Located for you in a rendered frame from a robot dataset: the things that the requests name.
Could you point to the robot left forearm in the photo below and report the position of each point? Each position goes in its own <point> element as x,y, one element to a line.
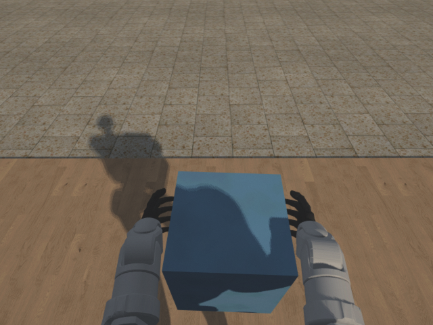
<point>135,294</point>

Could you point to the robot right hand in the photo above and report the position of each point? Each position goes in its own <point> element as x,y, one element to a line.
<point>303,212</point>

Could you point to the robot left hand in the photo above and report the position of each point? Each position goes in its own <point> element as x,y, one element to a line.
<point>153,209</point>

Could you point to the carton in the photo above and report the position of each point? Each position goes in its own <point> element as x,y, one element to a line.
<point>229,245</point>

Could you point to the robot right forearm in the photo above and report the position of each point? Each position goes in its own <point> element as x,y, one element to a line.
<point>329,299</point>

